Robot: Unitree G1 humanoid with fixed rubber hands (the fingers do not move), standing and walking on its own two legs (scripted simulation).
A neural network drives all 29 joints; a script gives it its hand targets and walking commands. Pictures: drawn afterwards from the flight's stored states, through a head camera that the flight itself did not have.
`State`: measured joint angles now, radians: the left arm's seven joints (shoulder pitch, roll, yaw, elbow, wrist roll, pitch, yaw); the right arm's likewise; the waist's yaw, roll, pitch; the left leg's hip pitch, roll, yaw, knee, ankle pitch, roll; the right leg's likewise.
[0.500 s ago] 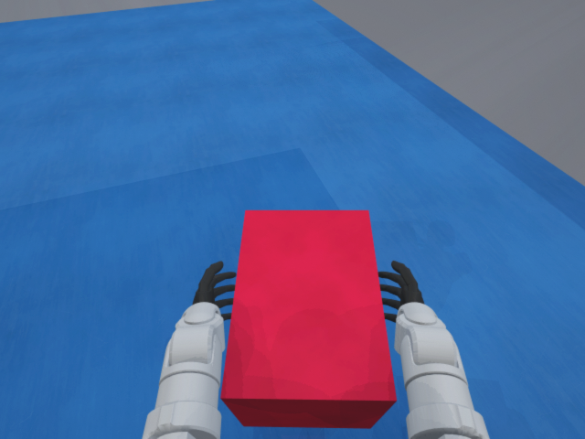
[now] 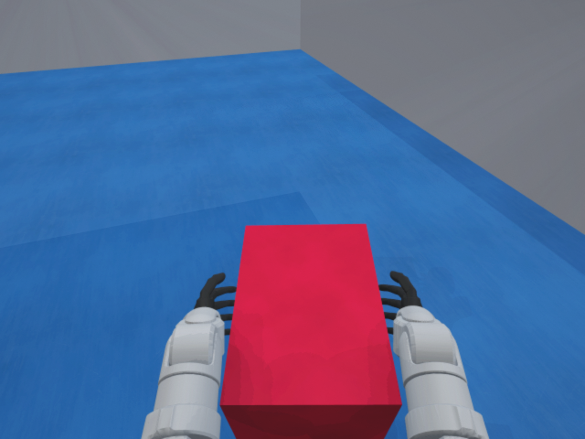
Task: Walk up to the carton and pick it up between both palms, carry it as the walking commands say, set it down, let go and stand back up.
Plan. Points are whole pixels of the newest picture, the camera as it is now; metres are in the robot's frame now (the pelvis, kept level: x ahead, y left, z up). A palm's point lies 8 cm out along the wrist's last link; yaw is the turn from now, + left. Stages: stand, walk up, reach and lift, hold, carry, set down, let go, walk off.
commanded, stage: reach and lift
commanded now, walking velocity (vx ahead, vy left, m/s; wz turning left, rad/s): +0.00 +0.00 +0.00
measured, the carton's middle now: (307, 332) +0.33 +0.00 -0.02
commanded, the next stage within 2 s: hold in 0.70 s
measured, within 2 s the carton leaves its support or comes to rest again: neither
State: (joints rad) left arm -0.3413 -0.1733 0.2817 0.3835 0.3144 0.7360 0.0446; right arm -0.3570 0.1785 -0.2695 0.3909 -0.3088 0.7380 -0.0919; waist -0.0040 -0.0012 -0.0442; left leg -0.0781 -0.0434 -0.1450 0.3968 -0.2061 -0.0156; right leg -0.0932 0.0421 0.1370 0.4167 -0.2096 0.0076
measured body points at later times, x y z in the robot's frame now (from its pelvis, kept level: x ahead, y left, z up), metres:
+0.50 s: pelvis +0.00 +0.00 +0.00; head -0.05 +0.00 +0.45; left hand +0.31 +0.15 +0.04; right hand +0.31 -0.15 +0.04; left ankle +0.02 +0.13 -0.74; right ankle +0.02 -0.12 -0.74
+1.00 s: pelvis +0.00 +0.00 +0.00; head -0.06 +0.00 +0.45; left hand +0.29 +0.15 +0.04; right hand +0.30 -0.15 +0.04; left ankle +0.02 +0.13 -0.74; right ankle +0.02 -0.12 -0.74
